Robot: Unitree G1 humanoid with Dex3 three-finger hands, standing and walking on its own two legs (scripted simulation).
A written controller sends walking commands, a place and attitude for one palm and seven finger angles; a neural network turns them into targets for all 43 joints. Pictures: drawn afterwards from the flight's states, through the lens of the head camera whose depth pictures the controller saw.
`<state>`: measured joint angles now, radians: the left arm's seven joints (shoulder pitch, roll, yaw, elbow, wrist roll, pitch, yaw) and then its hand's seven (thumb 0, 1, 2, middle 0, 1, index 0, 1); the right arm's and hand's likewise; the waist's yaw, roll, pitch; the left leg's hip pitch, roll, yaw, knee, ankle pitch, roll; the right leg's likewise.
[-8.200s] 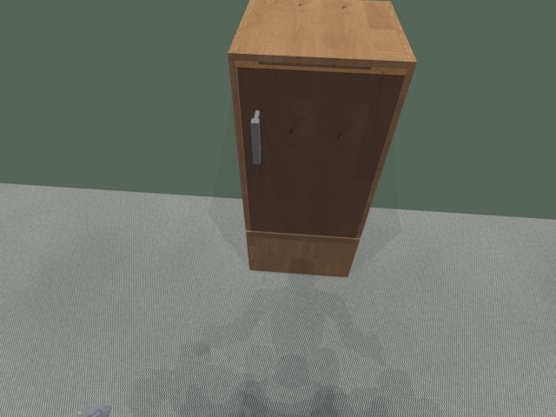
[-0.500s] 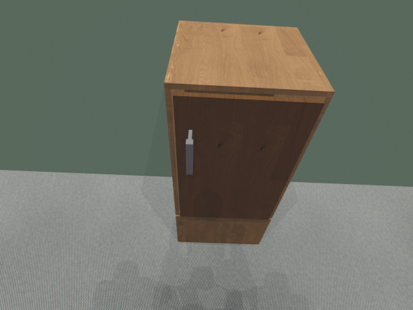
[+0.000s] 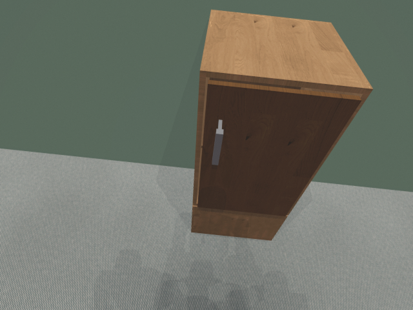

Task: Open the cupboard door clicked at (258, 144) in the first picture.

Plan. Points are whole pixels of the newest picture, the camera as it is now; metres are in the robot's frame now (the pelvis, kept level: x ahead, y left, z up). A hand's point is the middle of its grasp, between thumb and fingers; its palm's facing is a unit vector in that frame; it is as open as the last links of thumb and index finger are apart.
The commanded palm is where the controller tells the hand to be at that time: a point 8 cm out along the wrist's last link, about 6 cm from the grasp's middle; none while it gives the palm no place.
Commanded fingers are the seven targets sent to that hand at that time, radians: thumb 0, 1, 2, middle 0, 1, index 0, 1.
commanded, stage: look again from close up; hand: left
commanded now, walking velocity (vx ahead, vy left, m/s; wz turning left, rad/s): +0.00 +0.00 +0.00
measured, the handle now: (217, 142) +0.55 +0.02 -0.03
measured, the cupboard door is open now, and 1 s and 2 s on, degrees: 0 0 0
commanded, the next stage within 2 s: shuffle to correct the standing spot in 0.04 s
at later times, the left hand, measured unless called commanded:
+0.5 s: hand out of the picture +0.09 +0.31 -0.19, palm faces +0.00 -0.96 -0.28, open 7.4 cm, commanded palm none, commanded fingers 0.00 0.90 0.90 -0.20 -0.30 -0.20 -0.30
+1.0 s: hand out of the picture +0.13 +0.23 -0.16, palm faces -0.08 -0.99 -0.13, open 7.4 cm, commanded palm none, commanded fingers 0.00 0.90 0.90 -0.20 -0.30 -0.20 -0.30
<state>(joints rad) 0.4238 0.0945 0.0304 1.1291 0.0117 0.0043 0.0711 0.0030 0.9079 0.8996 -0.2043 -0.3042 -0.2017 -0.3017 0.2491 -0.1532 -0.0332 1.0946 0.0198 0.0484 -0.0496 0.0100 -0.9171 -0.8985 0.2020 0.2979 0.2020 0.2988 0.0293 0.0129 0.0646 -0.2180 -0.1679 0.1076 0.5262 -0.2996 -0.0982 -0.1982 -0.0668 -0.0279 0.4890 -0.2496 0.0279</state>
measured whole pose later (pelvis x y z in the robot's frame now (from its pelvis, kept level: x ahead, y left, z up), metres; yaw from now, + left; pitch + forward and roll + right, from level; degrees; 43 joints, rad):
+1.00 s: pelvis +0.04 +0.05 +0.02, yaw -3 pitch +1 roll -4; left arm 0.16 0.21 0.06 0.93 0.02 0.08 -0.03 0.01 0.91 0.90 -0.20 -0.30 -0.20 -0.30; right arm 0.29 -0.16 -0.04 1.01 -0.04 0.01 -0.05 0.00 -0.90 -0.90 0.21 0.30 0.21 0.30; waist -0.04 -0.01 0.12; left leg -0.20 0.14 0.08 0.46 -0.28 -0.03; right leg -0.42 -0.05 -0.01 0.80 -0.36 0.04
